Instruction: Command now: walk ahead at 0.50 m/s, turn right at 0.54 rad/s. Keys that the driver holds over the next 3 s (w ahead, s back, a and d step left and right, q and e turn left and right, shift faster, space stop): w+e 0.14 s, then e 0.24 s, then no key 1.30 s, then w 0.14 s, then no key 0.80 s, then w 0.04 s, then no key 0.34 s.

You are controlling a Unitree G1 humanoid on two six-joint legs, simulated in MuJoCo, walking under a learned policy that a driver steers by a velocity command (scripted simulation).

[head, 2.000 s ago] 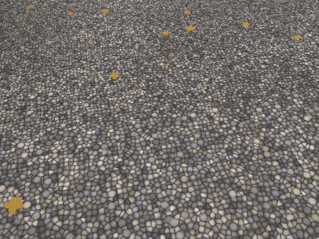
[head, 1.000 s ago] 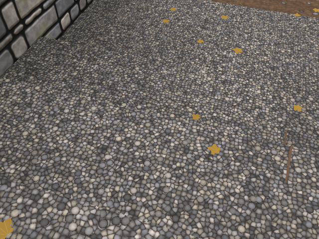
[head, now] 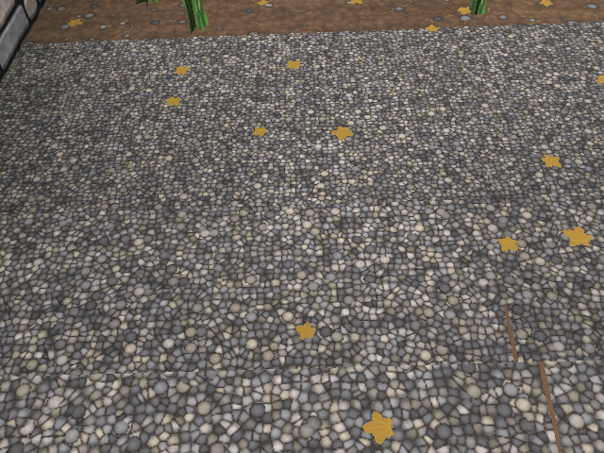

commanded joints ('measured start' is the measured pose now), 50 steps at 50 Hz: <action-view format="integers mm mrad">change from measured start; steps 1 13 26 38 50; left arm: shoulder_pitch -145 118 274 25 121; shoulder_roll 45 141 180 229 245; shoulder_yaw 7 59 92 85 104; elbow -35 23 -79 -131 -67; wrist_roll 10 -61 -31 -104 -101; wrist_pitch -6 -105 -36 -59 -45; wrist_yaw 16 40 65 -13 9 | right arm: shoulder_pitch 142 -241 -479 -538 -583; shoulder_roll -119 -93 -258 -296 -284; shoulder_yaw -18 -24 -77 -107 -111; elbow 33 -241 -323 -298 -270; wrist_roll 4 38 105 91 90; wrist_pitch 23 -22 -9 -3 1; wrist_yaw -28 41 38 70 97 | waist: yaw -50 21 158 77 117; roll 11 82 229 73 75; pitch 223 71 -164 -37 -52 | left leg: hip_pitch -17 -665 -307 -362 -294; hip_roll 242 177 324 102 87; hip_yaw -180 -413 -623 -278 -264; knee -67 418 -431 -209 -182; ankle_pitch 575 445 712 617 849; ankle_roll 168 63 350 119 124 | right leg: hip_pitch -110 -72 3 161 281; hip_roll -14 -112 154 61 113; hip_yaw -21 202 45 111 22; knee -152 -145 677 -78 -6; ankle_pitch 24 79 -1114 -844 -556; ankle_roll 19 -286 130 -57 22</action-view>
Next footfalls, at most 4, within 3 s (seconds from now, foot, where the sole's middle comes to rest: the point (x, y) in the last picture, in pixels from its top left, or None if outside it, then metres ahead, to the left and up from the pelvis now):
0.08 right None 0.22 -0.14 -0.87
0.42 left None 0.50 0.05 -0.87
0.66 right None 0.32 -0.14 -0.87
2.18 right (387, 447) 0.53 -0.21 -0.87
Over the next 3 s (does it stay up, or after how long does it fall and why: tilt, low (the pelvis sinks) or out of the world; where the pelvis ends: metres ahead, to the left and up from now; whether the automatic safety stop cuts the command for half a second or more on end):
stays up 0.51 -0.08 -0.10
